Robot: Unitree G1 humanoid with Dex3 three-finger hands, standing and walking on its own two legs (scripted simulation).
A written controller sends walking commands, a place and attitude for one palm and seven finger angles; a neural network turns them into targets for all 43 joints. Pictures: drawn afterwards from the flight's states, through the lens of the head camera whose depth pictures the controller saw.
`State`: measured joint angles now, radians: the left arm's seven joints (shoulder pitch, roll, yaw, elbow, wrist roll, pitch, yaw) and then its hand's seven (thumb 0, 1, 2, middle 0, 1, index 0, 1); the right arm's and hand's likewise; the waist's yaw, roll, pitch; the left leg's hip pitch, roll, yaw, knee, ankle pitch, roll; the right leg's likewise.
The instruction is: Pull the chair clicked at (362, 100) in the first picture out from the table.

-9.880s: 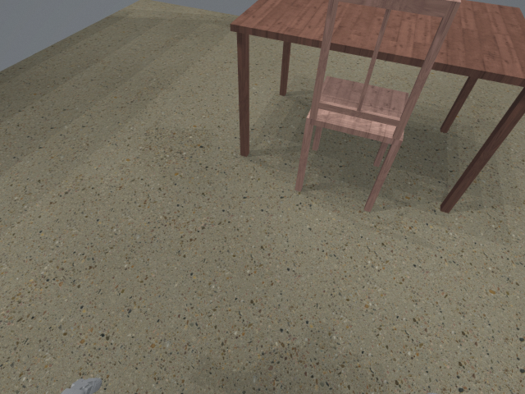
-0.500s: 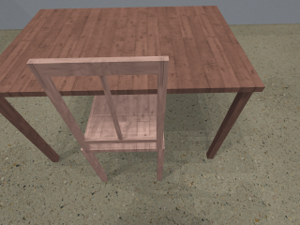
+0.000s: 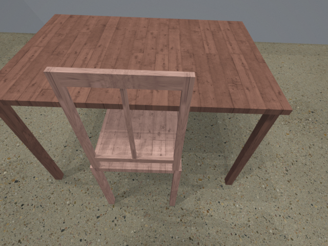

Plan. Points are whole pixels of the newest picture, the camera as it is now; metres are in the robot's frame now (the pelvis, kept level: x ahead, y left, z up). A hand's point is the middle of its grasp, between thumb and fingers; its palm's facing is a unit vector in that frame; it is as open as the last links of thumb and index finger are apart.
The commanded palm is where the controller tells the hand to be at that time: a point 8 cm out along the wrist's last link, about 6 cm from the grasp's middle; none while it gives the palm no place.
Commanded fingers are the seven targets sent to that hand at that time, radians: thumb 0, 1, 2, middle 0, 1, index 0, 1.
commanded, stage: look again from close up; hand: left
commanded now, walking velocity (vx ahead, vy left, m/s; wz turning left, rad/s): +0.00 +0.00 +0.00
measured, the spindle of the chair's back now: (129, 128) +0.47 +0.15 -0.05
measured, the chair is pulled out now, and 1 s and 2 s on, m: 0.00 0.00 0.00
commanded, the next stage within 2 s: shuffle to correct the standing spot in 1.28 s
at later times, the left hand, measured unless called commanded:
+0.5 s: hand out of the picture -0.02 +0.21 -0.18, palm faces +0.00 -0.98 -0.19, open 7.4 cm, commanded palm none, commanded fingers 0.00 0.90 0.90 -0.20 -0.30 -0.20 -0.30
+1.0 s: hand out of the picture -0.04 +0.22 -0.17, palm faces +0.00 -0.98 -0.19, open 7.4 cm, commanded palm none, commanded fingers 0.00 0.90 0.90 -0.20 -0.30 -0.20 -0.30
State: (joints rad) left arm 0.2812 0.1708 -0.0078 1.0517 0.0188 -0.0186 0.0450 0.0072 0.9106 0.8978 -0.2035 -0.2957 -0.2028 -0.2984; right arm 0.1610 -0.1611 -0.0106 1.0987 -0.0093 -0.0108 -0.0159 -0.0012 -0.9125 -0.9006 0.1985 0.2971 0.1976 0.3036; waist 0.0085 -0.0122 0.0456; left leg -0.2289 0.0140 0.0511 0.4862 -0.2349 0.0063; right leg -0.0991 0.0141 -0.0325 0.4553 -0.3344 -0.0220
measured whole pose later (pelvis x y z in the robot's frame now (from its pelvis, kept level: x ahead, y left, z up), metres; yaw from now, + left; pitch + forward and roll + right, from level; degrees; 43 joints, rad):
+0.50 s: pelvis +0.00 +0.04 +0.00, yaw -1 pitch -1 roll +0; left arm 0.31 0.16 -0.02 1.12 0.02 -0.01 0.05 0.01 0.91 0.90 -0.20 -0.30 -0.20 -0.30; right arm 0.22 -0.16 0.00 1.16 0.00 -0.01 -0.02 0.00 -0.92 -0.90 0.20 0.30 0.20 0.30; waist 0.01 -0.02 0.06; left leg -0.20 -0.04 0.08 0.42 -0.20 0.06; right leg -0.08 -0.04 -0.01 0.41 -0.30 0.03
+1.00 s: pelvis -0.01 +0.06 +0.00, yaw -1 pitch -1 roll +0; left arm 0.32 0.15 -0.01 1.12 0.02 0.00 0.05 0.00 0.91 0.90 -0.20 -0.30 -0.20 -0.30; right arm 0.26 -0.14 -0.01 1.15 0.00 -0.01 -0.02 0.00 -0.91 -0.90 0.20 0.30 0.20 0.30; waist 0.00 -0.02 0.05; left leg -0.20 -0.07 0.10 0.37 -0.16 0.09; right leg -0.11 -0.07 0.01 0.41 -0.28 0.06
